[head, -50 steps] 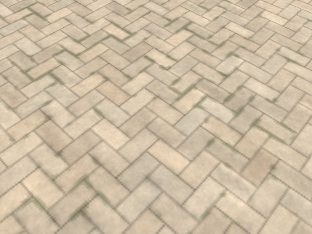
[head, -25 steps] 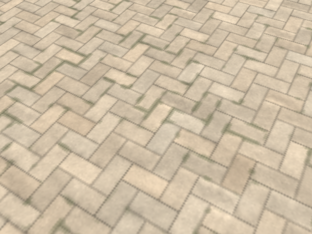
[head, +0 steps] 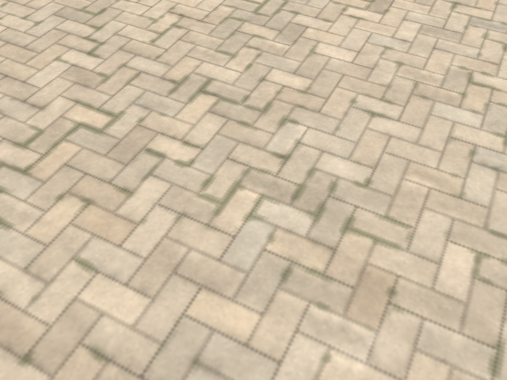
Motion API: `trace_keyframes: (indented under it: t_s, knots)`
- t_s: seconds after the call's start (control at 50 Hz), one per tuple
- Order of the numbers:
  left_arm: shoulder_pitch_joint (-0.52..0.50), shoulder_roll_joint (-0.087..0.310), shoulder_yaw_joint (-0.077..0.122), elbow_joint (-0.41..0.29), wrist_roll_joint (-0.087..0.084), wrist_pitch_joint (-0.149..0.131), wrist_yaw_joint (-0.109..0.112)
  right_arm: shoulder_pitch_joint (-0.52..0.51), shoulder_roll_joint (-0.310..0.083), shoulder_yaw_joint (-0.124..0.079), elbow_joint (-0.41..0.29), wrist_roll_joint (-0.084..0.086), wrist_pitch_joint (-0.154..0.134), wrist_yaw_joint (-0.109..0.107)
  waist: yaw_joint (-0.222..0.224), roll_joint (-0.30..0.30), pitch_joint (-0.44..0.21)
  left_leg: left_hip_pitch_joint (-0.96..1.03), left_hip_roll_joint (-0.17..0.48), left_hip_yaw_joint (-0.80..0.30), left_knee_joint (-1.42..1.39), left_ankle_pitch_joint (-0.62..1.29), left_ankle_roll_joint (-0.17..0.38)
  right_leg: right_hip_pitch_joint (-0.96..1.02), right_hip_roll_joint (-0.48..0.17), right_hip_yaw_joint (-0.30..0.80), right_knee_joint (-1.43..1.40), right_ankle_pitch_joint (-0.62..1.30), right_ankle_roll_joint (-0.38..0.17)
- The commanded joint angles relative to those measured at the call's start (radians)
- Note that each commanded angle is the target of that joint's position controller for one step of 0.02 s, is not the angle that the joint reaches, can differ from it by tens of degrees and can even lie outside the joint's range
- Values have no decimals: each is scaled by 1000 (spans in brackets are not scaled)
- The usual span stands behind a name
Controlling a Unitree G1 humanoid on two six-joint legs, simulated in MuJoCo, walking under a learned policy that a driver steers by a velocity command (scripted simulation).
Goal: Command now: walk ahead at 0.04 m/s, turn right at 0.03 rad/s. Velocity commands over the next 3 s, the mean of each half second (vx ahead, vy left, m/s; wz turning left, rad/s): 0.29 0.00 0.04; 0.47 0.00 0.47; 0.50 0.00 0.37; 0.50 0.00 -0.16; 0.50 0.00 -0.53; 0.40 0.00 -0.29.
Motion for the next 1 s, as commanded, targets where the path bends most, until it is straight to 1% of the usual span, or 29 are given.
trace_keyframes:
  t_s: [0.02, 0.06, 0.1, 0.14, 0.18, 0.22, 0.24, 0.26, 0.28, 0.3, 0.32, 0.36, 0.4, 0.44, 0.52, 0.58, 0.62, 0.64, 0.66, 0.68, 0.7, 0.72, 0.74, 0.76, 0.78, 0.82, 0.86, 0.94, 1.0]
  knots:
    - [36, 89, 11, 13, 4, -13, 7, 33, -115, -29, -3, -4, 0, 1, -3, -26, -32, 28, 109, -109, -84, 66, 26, -11, -75, 73, -71, 99, -34]
    - [39, 104, 18, 21, 11, -10, 4, 44, -149, -44, 14, -7, 10, 6, -8, 8, 8, -15, 84, -124, -81, -295, 56, -82, -29, 47, -22, -221, -66]
    - [18, 104, 18, 6, 16, -11, -4, 63, -158, -50, 18, -6, 17, 13, -20, 34, 98, -75, 120, -205, -120, -526, 98, -205, -17, 56, 16, -399, -92]
    - [2, 70, 9, -6, 18, -28, -12, 101, -166, -56, 33, -5, 10, 15, -30, 80, 117, -40, 198, -330, -179, -569, 144, -265, -6, 19, 96, -312, -92]
    - [16, 53, 5, -5, 23, -47, -21, 95, -189, -69, 40, -8, 1, 19, -13, 130, 86, -54, 277, -411, -251, -543, 180, -198, 1, -70, 179, -140, -84]
    - [110, 54, 7, 25, 17, -63, -28, 15, -183, -70, 20, -3, -6, 29, 50, 110, 69, -201, 230, -329, -212, -505, 151, 0, 3, -70, 90, -154, -107]
    - [212, 63, 10, 60, 16, -71, -26, -53, -161, -66, -4, -1, -9, 32, 101, 60, 83, -335, 157, -234, -98, -474, 114, 144, -17, -1, -21, -203, -129]
    - [324, 139, 29, 90, 15, -80, -16, -130, -95, -47, -47, 8, -18, 37, 147, -131, 95, -507, 24, -73, 157, -368, 51, 239, -172, 301, -196, -436, -185]
    - [399, 212, 51, 118, 12, -84, -17, -167, -90, -45, -81, -9, -30, 39, 162, -249, 136, -644, -24, 35, 376, -284, 35, 286, -350, 578, -333, -534, -249]
    - [335, 174, 44, 104, 21, -83, -16, -162, -142, -56, -75, -25, -37, 39, 115, -114, 167, -658, 31, -21, 484, -232, 42, 230, -366, 558, -313, -457, -263]
    - [275, 146, 38, 83, 19, -88, -15, -108, -129, -55, -53, -21, -47, 48, 67, -71, 142, -628, 53, -35, 523, -169, 41, 213, -328, 480, -304, -367, -246]
    - [225, 118, 30, 68, 16, -104, -12, -66, -116, -54, -32, -22, -56, 67, 26, -72, 91, -592, 84, -24, 554, -84, 28, 224, -271, 331, -313, -184, -213]
    - [251, 91, 22, 82, 16, -117, -10, -77, -103, -51, -32, -25, -46, 75, 28, -78, 70, -581, 80, -6, 575, -28, 10, 221, -238, 206, -310, -2, -194]
    - [292, 79, 17, 100, 16, -124, -6, -128, -85, -45, -55, -23, -38, 78, 38, -75, 83, -609, 70, -8, 559, 5, -1, 216, -232, 121, -305, 143, -188]
    - [285, 82, 10, 99, 18, -129, -7, -254, -62, -26, -119, -19, -32, 83, 48, -91, 106, -529, 63, 47, 378, 97, 5, 146, -217, -19, -302, 332, -169]
    - [291, 102, 10, 105, 15, -132, -4, -288, -64, -20, -150, -21, -30, 84, 46, -97, 111, -414, 45, 112, 253, 102, 54, 147, -241, -81, -273, 510, -156]
    - [277, 129, 14, 104, 14, -131, 0, -208, -89, -31, -133, -22, -34, 74, 0, -104, 54, -287, -10, 150, 221, 63, 97, 190, -248, -138, -110, 882, -135]
    - [271, 146, 18, 101, 16, -123, 3, -104, -111, -43, -103, -21, -38, 70, -45, -106, -11, -185, -45, 161, 203, 37, 118, 206, -247, -161, 48, 1019, -124]
    - [262, 157, 21, 93, 16, -115, 3, 50, -135, -58, -52, -23, -44, 66, -106, -99, -95, -5, -72, 158, 142, 57, 144, 159, -234, -185, 249, 1002, -107]
    - [255, 153, 18, 73, 17, -115, 1, 190, -192, -81, -12, -37, -47, 56, -161, -59, -164, 221, 14, 24, 114, -13, 186, -30, -210, -203, 500, 763, -87]
    - [289, 42, -1, 16, 3, -120, -18, 235, -294, -107, -21, -44, -42, 44, -115, 187, -266, 462, 324, -506, 29, -126, 324, -390, -41, -221, 923, -24, -39]
    - [220, 121, 22, -9, 11, -132, -25, 221, -288, -108, -14, -3, -31, 53, -121, 135, -320, 462, 385, -803, -135, -113, 374, -510, 18, -29, 1062, -220, -50]
    - [131, 133, 27, -50, 8, -140, -30, 129, -265, -103, -20, 3, -29, 49, -77, 91, -159, 341, 353, -645, -148, -114, 344, -586, -50, -2, 1042, -125, -63]
    - [97, 125, 22, -60, 10, -150, -32, 84, -208, -91, -28, 3, -34, 48, -56, 10, -72, 198, 321, -530, -171, -9, 314, -558, -90, -14, 963, -51, -63]
    - [91, 110, 23, -61, 17, -146, -30, 50, -180, -84, -33, -1, -40, 44, -18, -26, -24, 90, 271, -451, -185, 90, 282, -504, -115, -12, 890, -37, -55]
    - [117, 87, 20, -70, 39, -108, -33, 35, -152, -72, -32, 3, -53, 38, 34, -10, -24, -27, 206, -343, -200, 228, 260, -404, -134, -10, 795, -59, -25]
    - [96, 73, 19, -91, 45, -81, -38, 71, -165, -74, -26, 8, -68, 37, 39, 4, -23, -62, 175, -299, -211, 277, 261, -404, -133, -34, 719, -49, 1]
    - [-100, 81, 21, -177, 43, -66, -43, 163, -180, -78, -19, 11, -65, 34, -16, 30, 29, -44, 142, -300, -245, 238, 226, -520, -129, -62, 521, 119, 45]
    - [-201, 80, 17, -220, 37, -66, -51, 232, -179, -79, -16, 9, -59, 32, -59, 44, 17, 43, 132, -309, -212, 324, 187, -555, -104, -61, 404, 222, 49]
Next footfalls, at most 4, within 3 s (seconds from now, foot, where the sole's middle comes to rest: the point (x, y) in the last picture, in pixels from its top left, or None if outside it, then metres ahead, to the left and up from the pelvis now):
0.68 left None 0.36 0.09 -0.78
1.22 right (245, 310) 0.72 0.05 -0.78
1.74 left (145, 270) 0.85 0.36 -0.78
2.28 right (179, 192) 1.17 0.29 -0.78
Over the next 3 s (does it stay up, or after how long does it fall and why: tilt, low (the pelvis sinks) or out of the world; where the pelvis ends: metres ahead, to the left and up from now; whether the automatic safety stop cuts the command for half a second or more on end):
stays up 1.37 0.39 0.00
